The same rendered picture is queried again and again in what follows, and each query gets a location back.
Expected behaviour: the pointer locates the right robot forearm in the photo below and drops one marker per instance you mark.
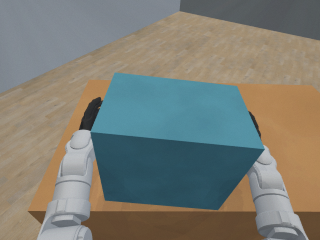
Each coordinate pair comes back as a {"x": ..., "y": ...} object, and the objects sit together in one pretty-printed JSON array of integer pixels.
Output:
[{"x": 275, "y": 216}]

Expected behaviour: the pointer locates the left robot forearm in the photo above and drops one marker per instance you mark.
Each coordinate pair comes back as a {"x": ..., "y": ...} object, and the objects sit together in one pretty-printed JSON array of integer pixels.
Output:
[{"x": 70, "y": 203}]

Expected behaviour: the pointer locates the robot left upper arm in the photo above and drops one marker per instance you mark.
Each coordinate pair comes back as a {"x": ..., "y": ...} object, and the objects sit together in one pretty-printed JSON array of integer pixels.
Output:
[{"x": 77, "y": 232}]

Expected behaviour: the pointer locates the robot left hand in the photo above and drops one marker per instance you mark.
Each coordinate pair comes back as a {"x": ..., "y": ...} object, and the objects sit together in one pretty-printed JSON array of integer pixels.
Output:
[{"x": 90, "y": 114}]

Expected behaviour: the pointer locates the robot right hand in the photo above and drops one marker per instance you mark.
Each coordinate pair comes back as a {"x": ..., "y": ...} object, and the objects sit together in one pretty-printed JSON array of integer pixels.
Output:
[{"x": 255, "y": 123}]

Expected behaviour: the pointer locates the carton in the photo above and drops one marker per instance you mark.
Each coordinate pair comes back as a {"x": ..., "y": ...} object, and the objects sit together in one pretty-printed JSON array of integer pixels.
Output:
[{"x": 172, "y": 142}]

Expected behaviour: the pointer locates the pedestal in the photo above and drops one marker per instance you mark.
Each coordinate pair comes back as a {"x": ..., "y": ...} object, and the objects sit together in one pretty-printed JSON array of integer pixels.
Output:
[{"x": 288, "y": 118}]

